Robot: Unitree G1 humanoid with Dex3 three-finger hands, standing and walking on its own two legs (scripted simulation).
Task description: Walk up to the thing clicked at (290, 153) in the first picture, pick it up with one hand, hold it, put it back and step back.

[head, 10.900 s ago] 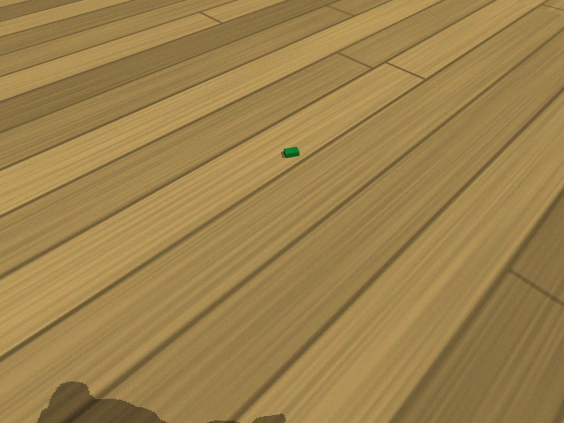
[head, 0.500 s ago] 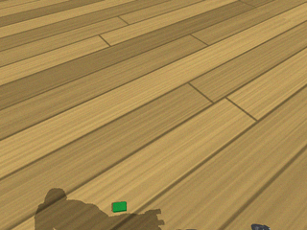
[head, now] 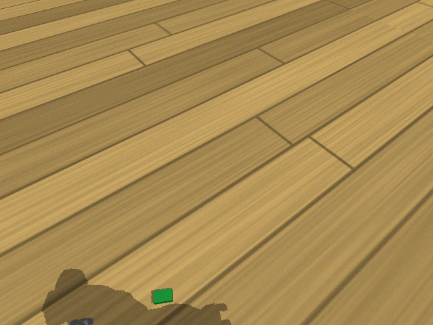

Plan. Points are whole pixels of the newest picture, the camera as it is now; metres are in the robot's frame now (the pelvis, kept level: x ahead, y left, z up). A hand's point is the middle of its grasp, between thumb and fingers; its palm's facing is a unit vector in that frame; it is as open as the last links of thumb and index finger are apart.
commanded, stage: walk up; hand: left
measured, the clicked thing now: (163, 296) +0.33 +0.24 -0.76
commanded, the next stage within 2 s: none
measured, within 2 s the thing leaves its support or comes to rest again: neither
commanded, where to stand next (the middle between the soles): -0.05 +0.01 m, yaw +0 degrees
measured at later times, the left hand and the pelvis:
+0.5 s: hand out of the picture +0.03 +0.29 -0.18, palm faces -0.04 -0.94 -0.33, open 7.4 cm; pelvis -0.09 +0.03 -0.01, yaw +0 degrees
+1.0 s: hand out of the picture +0.01 +0.29 -0.14, palm faces -0.02 -0.91 -0.40, open 7.4 cm; pelvis -0.05 +0.01 -0.01, yaw -2 degrees
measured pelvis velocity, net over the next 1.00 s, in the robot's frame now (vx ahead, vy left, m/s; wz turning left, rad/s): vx -0.05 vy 0.01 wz -0.03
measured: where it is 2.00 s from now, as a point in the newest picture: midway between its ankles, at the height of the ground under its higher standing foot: outside the picture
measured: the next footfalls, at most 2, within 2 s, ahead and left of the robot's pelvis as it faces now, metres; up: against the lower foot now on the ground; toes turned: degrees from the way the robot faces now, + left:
right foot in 0.68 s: -0.09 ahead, -0.11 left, +0.00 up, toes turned -3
left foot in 1.04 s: +0.12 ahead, +0.13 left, +0.00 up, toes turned -1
